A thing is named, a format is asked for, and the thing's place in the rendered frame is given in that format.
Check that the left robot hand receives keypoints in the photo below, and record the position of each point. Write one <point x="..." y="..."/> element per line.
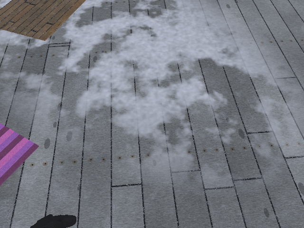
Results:
<point x="60" y="221"/>

